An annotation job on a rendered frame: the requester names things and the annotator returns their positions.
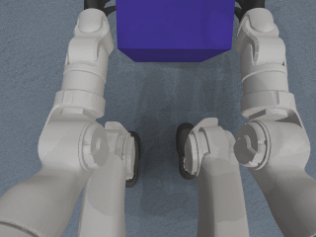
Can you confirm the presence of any robot left forearm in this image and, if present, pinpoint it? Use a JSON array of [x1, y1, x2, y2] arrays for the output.
[[38, 8, 115, 155]]

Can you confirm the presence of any robot right forearm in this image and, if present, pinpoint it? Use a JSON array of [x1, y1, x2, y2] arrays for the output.
[[234, 8, 311, 154]]

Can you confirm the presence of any right robot hand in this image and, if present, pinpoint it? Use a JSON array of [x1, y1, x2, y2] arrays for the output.
[[234, 0, 266, 23]]

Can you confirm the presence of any left robot hand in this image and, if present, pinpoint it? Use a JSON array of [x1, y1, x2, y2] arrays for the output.
[[84, 0, 117, 17]]

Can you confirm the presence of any carton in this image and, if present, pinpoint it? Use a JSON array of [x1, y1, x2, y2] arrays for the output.
[[116, 0, 235, 62]]

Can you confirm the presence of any right robot foot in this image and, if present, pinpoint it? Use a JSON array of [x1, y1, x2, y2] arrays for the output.
[[176, 122, 196, 180]]

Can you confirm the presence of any robot left upper arm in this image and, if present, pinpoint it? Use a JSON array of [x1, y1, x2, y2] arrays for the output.
[[0, 120, 110, 237]]

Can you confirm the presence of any robot right upper arm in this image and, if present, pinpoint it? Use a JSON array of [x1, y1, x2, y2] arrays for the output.
[[233, 119, 316, 237]]

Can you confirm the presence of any robot foot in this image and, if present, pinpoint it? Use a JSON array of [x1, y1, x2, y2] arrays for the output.
[[176, 122, 196, 180], [125, 131, 141, 188]]

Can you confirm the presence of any left robot foot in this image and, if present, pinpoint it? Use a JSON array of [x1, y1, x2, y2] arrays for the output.
[[125, 131, 141, 188]]

